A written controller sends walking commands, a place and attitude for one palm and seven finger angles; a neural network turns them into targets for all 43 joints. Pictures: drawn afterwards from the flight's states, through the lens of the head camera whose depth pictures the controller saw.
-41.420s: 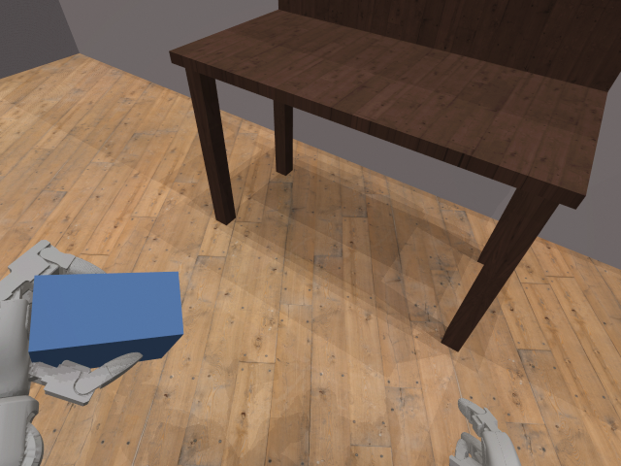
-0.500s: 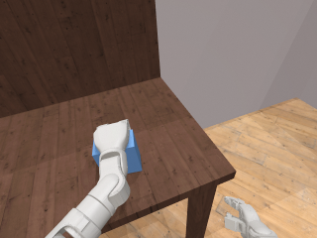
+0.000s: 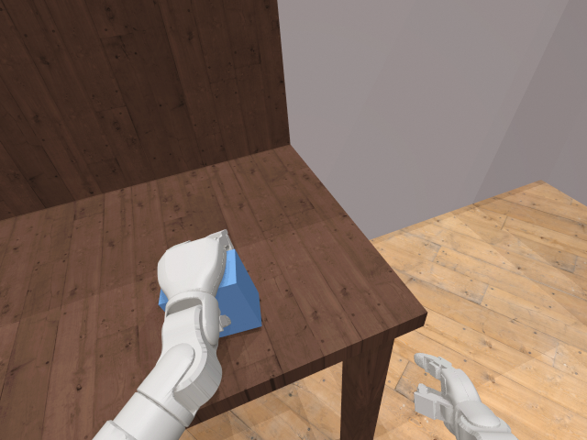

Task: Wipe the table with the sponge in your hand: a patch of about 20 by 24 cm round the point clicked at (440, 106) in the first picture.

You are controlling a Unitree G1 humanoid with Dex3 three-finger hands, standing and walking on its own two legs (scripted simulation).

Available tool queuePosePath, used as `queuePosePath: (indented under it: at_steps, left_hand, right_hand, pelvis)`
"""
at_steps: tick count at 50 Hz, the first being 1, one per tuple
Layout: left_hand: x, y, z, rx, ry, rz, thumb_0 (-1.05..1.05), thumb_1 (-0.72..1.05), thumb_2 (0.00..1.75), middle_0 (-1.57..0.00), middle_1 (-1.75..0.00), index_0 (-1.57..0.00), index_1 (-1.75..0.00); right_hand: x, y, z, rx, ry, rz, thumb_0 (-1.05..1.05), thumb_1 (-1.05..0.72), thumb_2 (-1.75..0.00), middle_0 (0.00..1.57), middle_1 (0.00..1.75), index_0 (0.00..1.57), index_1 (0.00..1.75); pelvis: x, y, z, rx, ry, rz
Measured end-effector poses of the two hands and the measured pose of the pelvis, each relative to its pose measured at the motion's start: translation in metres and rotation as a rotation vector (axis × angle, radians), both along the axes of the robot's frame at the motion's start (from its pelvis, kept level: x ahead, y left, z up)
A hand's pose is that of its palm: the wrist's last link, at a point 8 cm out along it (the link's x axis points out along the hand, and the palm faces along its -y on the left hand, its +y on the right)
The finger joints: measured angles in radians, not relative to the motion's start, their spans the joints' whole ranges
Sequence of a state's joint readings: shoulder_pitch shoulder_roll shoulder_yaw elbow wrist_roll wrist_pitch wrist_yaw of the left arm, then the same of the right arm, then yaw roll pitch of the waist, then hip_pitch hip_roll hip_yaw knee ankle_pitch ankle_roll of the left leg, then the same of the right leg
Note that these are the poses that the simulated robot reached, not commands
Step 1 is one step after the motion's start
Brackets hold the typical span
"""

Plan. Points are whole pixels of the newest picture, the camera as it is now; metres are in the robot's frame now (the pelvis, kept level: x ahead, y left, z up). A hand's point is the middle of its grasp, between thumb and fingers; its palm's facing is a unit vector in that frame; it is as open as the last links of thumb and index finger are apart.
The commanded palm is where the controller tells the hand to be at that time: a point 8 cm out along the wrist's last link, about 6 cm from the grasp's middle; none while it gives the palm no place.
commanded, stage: slide back across to the middle lane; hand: left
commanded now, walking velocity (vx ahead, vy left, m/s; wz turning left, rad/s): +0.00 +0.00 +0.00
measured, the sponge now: (218, 304) +0.30 +0.16 +0.04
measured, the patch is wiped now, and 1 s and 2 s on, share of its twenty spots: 1.00 1.00 1.00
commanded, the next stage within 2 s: wipe forward along the middle lane in 0.40 s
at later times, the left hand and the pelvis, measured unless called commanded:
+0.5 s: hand (175, 300) +0.27 +0.20 +0.09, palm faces +0.13 -0.28 -0.95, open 10.3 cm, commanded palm +0.21 +0.22 +0.14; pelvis +0.00 +0.00 +0.00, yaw -1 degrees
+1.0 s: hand (167, 292) +0.29 +0.22 +0.08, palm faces +0.06 -0.12 -0.99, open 10.3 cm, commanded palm +0.26 +0.24 +0.12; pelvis -0.01 +0.00 +0.00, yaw +0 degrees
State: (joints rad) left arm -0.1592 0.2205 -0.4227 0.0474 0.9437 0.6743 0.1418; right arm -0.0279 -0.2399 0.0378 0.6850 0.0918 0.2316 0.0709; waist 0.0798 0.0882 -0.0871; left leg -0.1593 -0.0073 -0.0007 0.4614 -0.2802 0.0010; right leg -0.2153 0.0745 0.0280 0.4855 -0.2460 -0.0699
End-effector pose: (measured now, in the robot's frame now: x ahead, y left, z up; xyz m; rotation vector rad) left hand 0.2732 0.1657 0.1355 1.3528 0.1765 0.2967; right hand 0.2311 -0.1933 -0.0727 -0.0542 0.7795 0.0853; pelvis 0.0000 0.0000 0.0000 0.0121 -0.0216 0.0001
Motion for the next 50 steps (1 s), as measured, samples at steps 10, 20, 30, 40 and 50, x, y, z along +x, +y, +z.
queuePosePath:
  at_steps: [10,20,30,40,50]
  left_hand:
    - [-0.019,0.014,0.007,-0.083,-0.026,-0.002,0.0,-0.5,1.06,-0.65,-1.37,-0.69,-1.35]
    - [-0.032,0.033,0.009,-0.108,-0.026,0.025,-0.01,-0.51,1.06,-0.66,-1.36,-0.7,-1.34]
    - [-0.039,0.047,0.009,-0.087,-0.013,0.05,-0.01,-0.52,1.06,-0.67,-1.35,-0.71,-1.33]
    - [-0.027,0.049,0.003,-0.024,0.03,0.059,-0.02,-0.53,1.06,-0.69,-1.34,-0.72,-1.32]
    - [-0.009,0.057,0.0,0.064,0.068,0.107,-0.02,-0.54,1.06,-0.7,-1.32,-0.74,-1.3]
  right_hand:
    - [0.009,-0.005,0.015,-0.038,-0.061,-0.019,0.01,-0.91,-0.9,0.19,0.3,0.2,0.3]
    - [0.008,-0.006,0.02,-0.065,-0.082,-0.029,0.01,-0.91,-0.9,0.19,0.3,0.2,0.3]
    - [-0.001,-0.002,0.011,-0.068,-0.061,-0.032,0.01,-0.91,-0.9,0.19,0.3,0.2,0.3]
    - [-0.01,-0.002,0.004,-0.081,-0.044,-0.034,0.01,-0.91,-0.9,0.19,0.3,0.2,0.3]
    - [-0.018,-0.012,0.002,-0.093,-0.048,-0.05,0.01,-0.91,-0.9,0.2,0.3,0.2,0.3]
  pelvis:
    - [0.0,0.001,0.001,-0.003,-0.02,-0.011]
    - [-0.003,0.002,0.002,-0.005,-0.028,-0.015]
    - [-0.004,0.005,0.003,-0.005,-0.028,-0.014]
    - [-0.009,0.005,0.003,-0.002,-0.019,-0.007]
    - [-0.014,0.001,0.002,0.001,-0.009,-0.004]
